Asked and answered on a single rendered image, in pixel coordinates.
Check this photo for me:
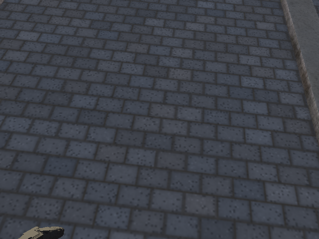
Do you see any left robot hand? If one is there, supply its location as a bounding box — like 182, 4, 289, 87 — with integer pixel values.
18, 226, 65, 239

